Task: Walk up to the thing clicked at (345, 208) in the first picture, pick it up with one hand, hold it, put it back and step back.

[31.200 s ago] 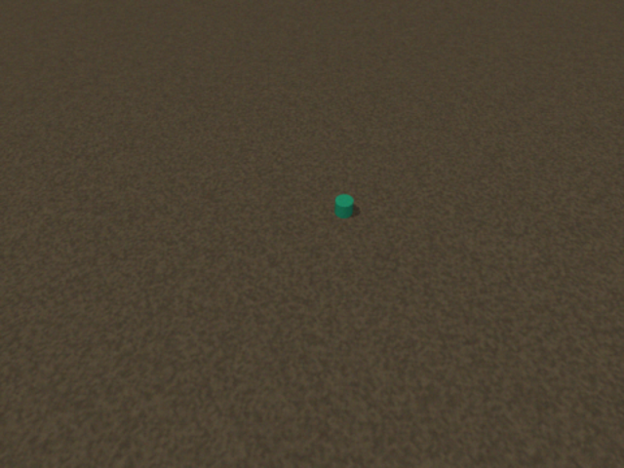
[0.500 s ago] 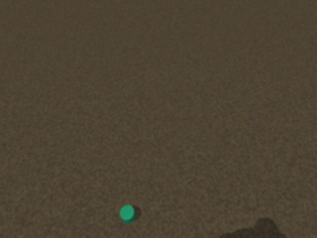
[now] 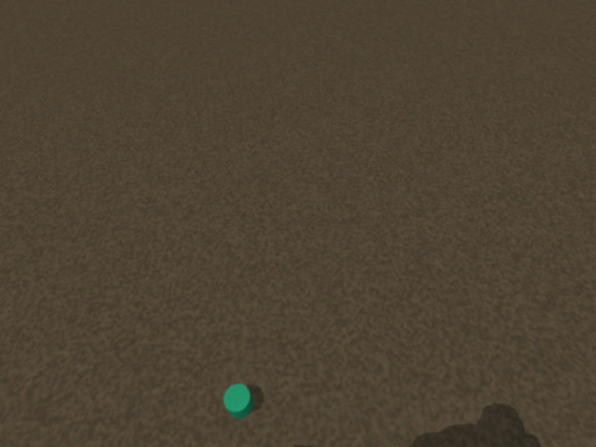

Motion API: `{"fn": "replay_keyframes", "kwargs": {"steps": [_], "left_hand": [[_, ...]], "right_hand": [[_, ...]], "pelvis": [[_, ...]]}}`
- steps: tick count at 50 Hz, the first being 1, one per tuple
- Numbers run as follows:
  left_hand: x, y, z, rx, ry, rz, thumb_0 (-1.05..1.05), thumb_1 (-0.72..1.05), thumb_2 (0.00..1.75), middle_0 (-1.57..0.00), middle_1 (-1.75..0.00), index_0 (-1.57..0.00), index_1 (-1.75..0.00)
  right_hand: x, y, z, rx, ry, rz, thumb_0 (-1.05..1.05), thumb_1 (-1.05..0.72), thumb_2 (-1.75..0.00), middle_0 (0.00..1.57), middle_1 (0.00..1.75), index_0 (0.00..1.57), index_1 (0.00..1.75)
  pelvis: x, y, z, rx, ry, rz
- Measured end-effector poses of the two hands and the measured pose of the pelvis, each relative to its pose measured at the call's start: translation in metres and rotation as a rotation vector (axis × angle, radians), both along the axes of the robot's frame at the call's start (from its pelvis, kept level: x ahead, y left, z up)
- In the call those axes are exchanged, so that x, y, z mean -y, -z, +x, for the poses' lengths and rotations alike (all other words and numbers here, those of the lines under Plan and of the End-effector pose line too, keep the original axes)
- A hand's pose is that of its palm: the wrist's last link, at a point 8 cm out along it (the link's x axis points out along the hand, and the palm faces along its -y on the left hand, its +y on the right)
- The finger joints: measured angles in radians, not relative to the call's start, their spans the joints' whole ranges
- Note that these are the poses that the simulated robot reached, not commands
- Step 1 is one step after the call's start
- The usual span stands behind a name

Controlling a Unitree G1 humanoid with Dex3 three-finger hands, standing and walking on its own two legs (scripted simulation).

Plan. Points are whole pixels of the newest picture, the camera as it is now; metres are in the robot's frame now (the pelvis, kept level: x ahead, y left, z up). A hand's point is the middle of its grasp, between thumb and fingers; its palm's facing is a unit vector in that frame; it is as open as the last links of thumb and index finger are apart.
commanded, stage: stand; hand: left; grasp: from above
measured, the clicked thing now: (238, 401) +0.39 +0.23 -0.75
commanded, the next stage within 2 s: step back in 0.08 s
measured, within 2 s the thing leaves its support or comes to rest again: neither
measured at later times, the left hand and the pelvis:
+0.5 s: hand out of the picture +0.10 +0.31 -0.18, palm faces -0.02 -0.93 -0.37, open 7.3 cm; pelvis -0.06 +0.05 -0.02, yaw +1 degrees
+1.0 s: hand out of the picture -0.04 +0.31 -0.15, palm faces -0.02 -0.91 -0.42, open 7.4 cm; pelvis -0.16 +0.05 -0.02, yaw -1 degrees
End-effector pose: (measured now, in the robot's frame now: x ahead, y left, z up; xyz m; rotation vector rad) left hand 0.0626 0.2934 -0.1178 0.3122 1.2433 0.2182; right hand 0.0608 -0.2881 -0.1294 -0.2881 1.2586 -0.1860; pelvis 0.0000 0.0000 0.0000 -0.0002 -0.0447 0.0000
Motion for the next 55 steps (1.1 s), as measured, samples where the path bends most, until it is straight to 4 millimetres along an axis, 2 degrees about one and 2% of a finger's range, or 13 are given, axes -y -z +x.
{"fn": "replay_keyframes", "kwargs": {"steps": [6,12,19,24,32,39,44,50,55], "left_hand": [[0.0,0.0,0.004,0.013,-0.012,-0.002,0.01,0.91,0.9,-0.2,-0.3,-0.21,-0.3],[-0.02,0.004,0.007,0.03,-0.005,0.03,0.01,0.91,0.9,-0.2,-0.3,-0.21,-0.3],[-0.056,0.022,0.03,0.098,0.045,0.036,0.01,0.9,0.9,-0.2,-0.3,-0.21,-0.3],[-0.063,0.023,0.03,0.112,0.049,0.026,0.01,0.91,0.9,-0.2,-0.3,-0.2,-0.3],[-0.06,0.022,-0.011,0.055,0.088,0.025,0.01,0.91,0.9,-0.2,-0.3,-0.2,-0.3],[-0.047,0.018,-0.059,0.049,0.104,0.055,0.01,0.91,0.9,-0.2,-0.3,-0.21,-0.3],[-0.043,0.003,-0.096,0.053,0.079,0.057,0.01,0.91,0.9,-0.2,-0.3,-0.21,-0.3],[-0.054,-0.006,-0.116,0.124,0.061,0.072,0.01,0.9,0.9,-0.2,-0.3,-0.21,-0.3],[-0.075,0.006,-0.135,0.182,0.055,0.062,0.01,0.9,0.9,-0.2,-0.3,-0.21,-0.3]], "right_hand": [[0.004,0.0,0.003,0.005,0.002,-0.002,0.0,-0.9,-0.9,0.2,0.3,0.2,0.3],[0.01,0.001,0.0,0.014,0.01,-0.037,0.0,-0.9,-0.9,0.2,0.3,0.2,0.3],[-0.002,0.0,-0.033,-0.021,0.003,-0.118,0.0,-0.9,-0.9,0.2,0.3,0.2,0.3],[-0.022,-0.007,-0.061,-0.063,0.001,-0.114,0.0,-0.9,-0.9,0.2,0.3,0.2,0.3],[-0.034,-0.006,-0.072,0.041,0.023,-0.093,0.0,-0.9,-0.9,0.21,0.3,0.21,0.3],[-0.019,0.016,-0.088,0.103,0.026,-0.052,0.0,-0.9,-0.9,0.21,0.3,0.21,0.3],[-0.015,0.012,-0.109,0.084,0.031,-0.044,0.0,-0.9,-0.9,0.21,0.3,0.2,0.3],[-0.016,0.008,-0.145,0.03,-0.018,-0.077,0.0,-0.9,-0.9,0.2,0.3,0.2,0.3],[-0.03,0.008,-0.169,0.023,-0.06,-0.107,0.0,-0.9,-0.9,0.2,0.3,0.2,0.3]], "pelvis": [[0.001,0.002,-0.002,-0.006,-0.001,-0.003],[-0.01,0.01,-0.021,-0.008,0.001,0.0],[-0.04,0.027,-0.038,-0.024,-0.016,-0.002],[-0.049,0.021,-0.055,-0.028,-0.013,-0.014],[-0.051,0.019,-0.08,-0.023,0.038,-0.014],[-0.039,0.032,-0.113,-0.005,0.059,-0.025],[-0.038,0.022,-0.134,-0.004,0.051,0.009],[-0.046,0.019,-0.162,-0.017,0.014,0.009],[-0.061,0.03,-0.193,-0.01,-0.028,-0.006]]}}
